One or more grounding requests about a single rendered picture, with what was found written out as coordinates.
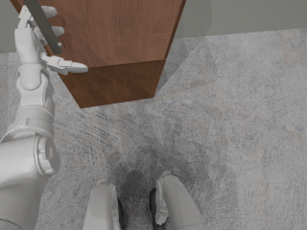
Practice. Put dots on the left robot upper arm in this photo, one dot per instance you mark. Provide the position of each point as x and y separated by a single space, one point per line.
26 166

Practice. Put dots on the robot left hand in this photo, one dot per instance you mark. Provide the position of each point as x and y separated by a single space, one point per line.
29 42

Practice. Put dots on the right robot thigh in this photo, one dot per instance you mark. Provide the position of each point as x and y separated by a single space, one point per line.
183 211

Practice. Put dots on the handle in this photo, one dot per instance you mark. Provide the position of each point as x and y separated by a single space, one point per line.
42 22

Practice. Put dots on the robot left forearm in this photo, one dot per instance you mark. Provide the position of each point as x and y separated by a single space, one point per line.
36 112

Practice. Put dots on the robot right shin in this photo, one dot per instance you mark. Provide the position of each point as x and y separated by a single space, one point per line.
161 208

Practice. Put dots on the cupboard door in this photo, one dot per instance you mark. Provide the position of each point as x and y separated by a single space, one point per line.
110 32

